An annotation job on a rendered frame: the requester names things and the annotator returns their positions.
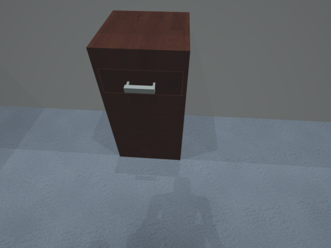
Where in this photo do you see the handle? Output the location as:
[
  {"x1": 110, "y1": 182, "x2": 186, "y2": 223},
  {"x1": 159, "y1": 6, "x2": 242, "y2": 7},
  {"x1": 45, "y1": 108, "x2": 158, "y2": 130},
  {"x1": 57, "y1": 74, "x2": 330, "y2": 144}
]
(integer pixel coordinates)
[{"x1": 124, "y1": 81, "x2": 155, "y2": 94}]

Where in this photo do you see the cabinet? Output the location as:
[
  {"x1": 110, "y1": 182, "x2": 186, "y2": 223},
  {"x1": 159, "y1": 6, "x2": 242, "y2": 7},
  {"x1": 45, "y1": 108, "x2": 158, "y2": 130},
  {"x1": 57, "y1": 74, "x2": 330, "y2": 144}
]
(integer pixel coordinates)
[{"x1": 86, "y1": 10, "x2": 190, "y2": 160}]

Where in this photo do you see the drawer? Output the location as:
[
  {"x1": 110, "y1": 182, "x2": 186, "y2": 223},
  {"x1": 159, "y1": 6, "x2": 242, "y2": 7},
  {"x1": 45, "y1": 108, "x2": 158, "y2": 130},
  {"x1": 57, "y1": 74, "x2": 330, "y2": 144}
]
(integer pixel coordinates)
[{"x1": 98, "y1": 68, "x2": 183, "y2": 95}]

